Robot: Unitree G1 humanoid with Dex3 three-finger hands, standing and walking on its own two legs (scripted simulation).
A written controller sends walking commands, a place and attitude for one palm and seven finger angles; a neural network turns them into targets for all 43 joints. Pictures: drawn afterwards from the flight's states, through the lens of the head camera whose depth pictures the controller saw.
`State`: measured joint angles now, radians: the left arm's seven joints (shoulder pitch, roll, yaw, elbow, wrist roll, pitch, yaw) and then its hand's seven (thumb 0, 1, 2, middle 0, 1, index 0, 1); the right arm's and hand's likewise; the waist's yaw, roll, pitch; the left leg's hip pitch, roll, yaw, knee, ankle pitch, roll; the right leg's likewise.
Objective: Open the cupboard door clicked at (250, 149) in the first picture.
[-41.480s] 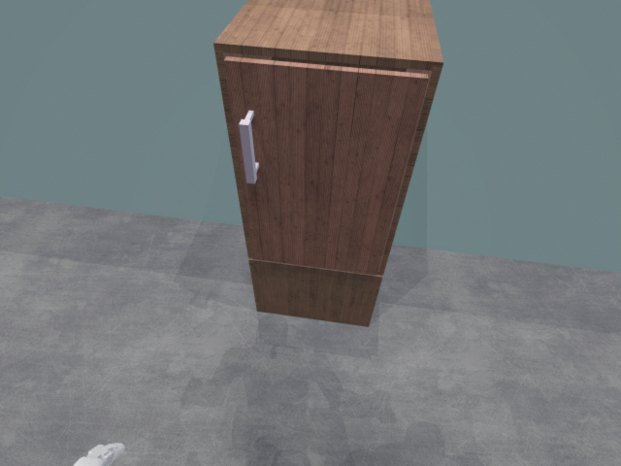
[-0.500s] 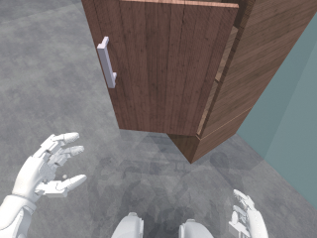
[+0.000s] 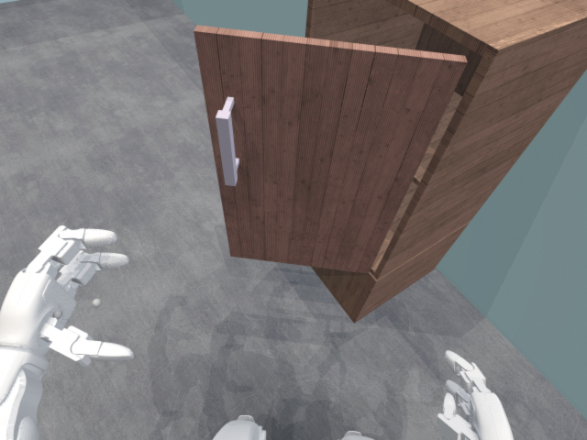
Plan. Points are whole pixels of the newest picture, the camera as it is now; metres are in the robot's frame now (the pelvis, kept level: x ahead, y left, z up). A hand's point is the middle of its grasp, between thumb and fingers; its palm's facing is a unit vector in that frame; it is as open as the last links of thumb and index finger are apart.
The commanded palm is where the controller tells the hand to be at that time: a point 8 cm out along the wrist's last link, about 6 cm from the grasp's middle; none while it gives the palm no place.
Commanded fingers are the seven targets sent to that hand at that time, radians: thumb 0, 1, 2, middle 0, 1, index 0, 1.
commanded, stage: raise the hand with hooked fingers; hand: left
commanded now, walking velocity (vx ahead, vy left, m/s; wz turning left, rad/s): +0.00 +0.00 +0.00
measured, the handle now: (230, 143) +0.56 +0.15 +0.06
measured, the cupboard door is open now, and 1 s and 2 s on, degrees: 50 50 50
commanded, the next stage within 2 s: move the hooked fingers beside the handle in 0.86 s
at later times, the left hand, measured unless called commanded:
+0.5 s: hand (84, 269) +0.29 +0.28 +0.09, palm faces -0.05 -1.00 -0.04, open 14.0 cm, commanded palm +0.26 +0.32 +0.08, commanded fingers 0.00 -0.50 0.30 -0.30 -1.20 -0.30 -1.20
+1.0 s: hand (101, 274) +0.29 +0.25 +0.08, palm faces -0.01 -1.00 -0.05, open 14.0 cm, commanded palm +0.27 +0.30 +0.08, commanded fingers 0.00 -0.50 0.30 -0.30 -1.20 -0.30 -1.20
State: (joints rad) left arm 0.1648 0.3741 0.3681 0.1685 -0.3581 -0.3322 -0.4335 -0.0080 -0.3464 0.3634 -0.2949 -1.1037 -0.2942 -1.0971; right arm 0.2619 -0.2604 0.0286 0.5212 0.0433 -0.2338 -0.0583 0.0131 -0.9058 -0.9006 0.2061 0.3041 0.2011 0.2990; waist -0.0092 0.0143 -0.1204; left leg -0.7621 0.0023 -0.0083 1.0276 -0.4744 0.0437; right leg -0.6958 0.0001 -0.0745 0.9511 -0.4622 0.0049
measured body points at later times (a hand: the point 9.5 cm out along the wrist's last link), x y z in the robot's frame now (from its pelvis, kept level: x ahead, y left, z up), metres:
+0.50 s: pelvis +0.00 +0.00 +0.01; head +0.05 +0.01 +0.46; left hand +0.29 +0.33 +0.09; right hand +0.14 -0.26 -0.06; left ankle +0.02 +0.08 -0.68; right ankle +0.00 -0.13 -0.68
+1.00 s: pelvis +0.00 -0.02 +0.01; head +0.05 -0.02 +0.46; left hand +0.28 +0.31 +0.09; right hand +0.15 -0.27 -0.07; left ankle +0.02 +0.08 -0.68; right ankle +0.00 -0.13 -0.68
